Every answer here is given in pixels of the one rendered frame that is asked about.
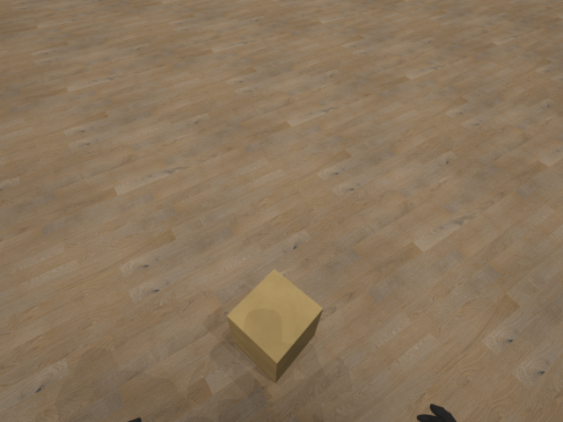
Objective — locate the carton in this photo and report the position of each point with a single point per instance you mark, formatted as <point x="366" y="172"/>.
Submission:
<point x="274" y="323"/>

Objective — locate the right robot hand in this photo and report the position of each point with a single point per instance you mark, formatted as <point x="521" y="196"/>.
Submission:
<point x="441" y="415"/>

